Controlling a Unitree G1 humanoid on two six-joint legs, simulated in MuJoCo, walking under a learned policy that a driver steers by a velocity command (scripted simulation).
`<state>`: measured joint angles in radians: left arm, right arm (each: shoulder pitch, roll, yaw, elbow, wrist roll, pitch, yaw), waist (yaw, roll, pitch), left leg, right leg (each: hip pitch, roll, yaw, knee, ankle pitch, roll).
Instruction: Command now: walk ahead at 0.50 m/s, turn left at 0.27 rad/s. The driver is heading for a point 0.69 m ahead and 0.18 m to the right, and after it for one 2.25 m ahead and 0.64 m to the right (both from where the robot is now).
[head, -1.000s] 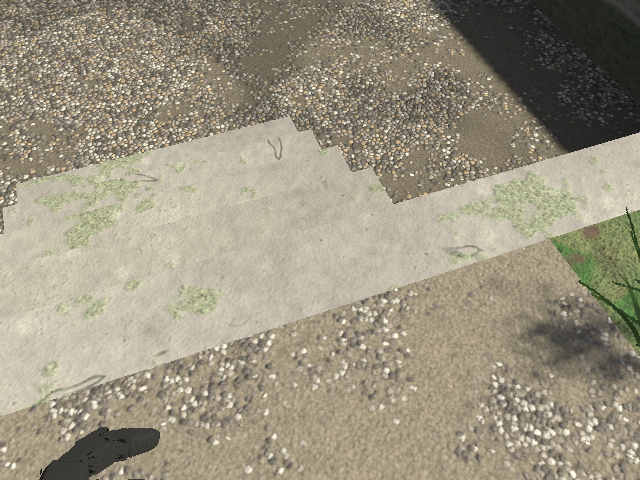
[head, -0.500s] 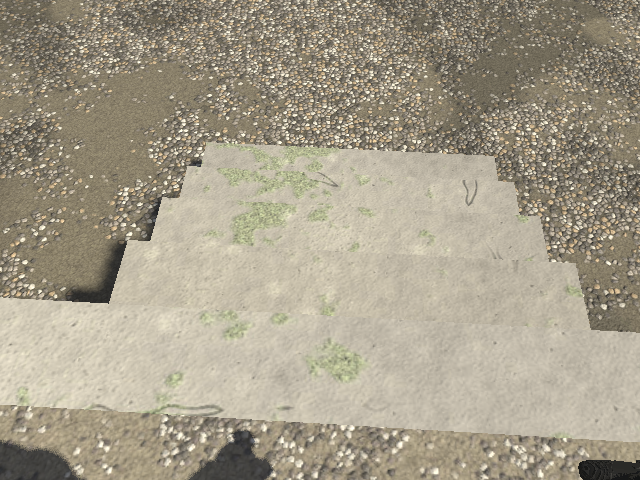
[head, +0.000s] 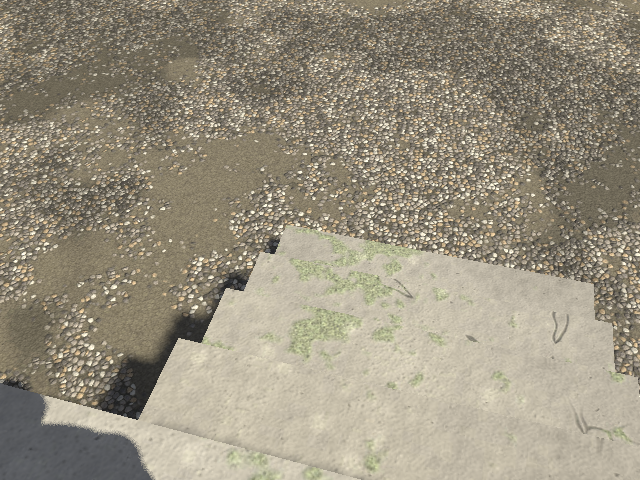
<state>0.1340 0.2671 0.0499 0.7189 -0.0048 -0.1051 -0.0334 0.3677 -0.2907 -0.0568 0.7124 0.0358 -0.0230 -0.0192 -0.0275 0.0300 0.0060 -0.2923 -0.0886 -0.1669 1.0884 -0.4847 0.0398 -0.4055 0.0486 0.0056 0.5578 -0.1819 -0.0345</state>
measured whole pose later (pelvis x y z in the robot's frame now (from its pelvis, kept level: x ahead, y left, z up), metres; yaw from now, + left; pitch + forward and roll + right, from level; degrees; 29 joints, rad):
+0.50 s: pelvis +0.25 +0.04 +0.00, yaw -7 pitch +1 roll +0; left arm 0.42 0.29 0.06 0.84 -0.03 -0.01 0.02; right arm 0.12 -0.23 -0.04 0.64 0.00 -0.08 0.03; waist 0.06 -0.03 0.02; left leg -0.39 0.00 0.03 0.54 -0.18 0.02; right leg -0.35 0.01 0.08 1.09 -0.45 -0.02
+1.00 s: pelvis +0.43 -0.06 -0.04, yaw -23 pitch -1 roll +0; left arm 0.33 0.29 0.08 0.72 -0.02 -0.01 -0.03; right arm 0.22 -0.29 -0.08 0.77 0.04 -0.10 0.00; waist 0.02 0.02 0.01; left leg -0.48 0.09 -0.05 1.44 -0.53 0.02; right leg -0.44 0.05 -0.04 0.96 -0.55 -0.09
